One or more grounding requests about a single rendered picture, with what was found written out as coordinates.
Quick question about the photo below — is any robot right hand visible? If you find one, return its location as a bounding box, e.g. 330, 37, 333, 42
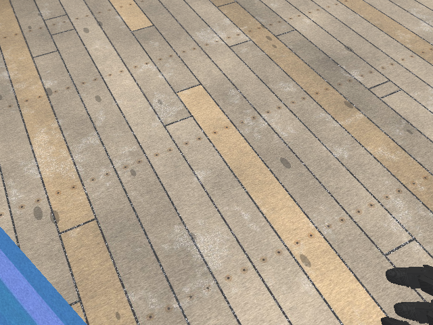
381, 265, 433, 325

